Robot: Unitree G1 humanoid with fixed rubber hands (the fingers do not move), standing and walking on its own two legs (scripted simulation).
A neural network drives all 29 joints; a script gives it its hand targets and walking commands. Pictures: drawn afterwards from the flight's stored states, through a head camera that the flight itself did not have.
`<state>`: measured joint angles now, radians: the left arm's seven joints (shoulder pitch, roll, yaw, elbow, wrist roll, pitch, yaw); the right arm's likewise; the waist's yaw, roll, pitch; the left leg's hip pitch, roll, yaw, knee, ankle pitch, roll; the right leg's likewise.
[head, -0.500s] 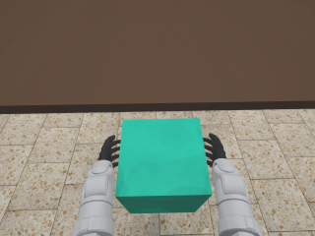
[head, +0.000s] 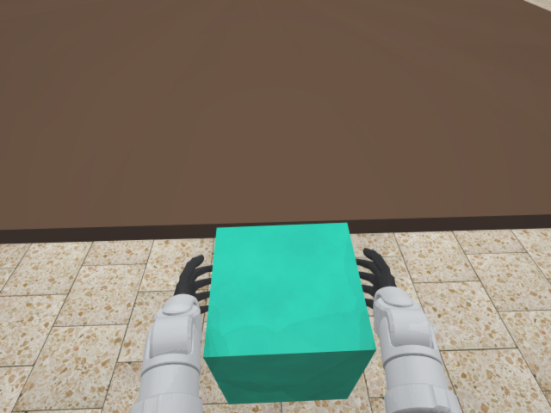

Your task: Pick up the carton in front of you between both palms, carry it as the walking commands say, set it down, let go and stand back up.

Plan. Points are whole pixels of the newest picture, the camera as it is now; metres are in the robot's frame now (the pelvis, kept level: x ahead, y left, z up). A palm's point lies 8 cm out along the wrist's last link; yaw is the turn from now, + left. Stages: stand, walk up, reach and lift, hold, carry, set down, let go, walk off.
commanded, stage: reach and lift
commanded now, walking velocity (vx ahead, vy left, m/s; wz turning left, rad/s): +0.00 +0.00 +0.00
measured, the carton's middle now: (285, 317) +0.31 +0.00 -0.04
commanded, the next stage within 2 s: hold in 0.70 s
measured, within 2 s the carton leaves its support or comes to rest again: neither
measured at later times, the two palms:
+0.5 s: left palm (186, 296) +0.31 +0.15 +0.04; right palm (384, 288) +0.31 -0.15 +0.04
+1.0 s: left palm (184, 298) +0.29 +0.15 +0.05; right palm (391, 291) +0.29 -0.15 +0.06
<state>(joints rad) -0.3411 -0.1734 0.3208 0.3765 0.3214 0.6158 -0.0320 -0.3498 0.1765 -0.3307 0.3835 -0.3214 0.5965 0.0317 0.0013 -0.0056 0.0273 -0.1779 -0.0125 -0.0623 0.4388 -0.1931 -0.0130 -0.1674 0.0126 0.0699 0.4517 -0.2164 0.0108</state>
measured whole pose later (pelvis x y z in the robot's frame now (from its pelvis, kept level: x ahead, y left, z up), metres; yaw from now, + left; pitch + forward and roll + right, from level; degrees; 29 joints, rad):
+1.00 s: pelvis +0.01 +0.00 +0.01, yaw +0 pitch -8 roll +0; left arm -0.25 -0.15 0.20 0.21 0.28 0.78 -0.02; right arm -0.26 0.15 -0.22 0.21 -0.28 0.76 0.02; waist 0.00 0.00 0.04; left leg -0.03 -0.01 -0.06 0.34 -0.17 -0.01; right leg -0.02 0.01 0.07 0.35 -0.19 0.01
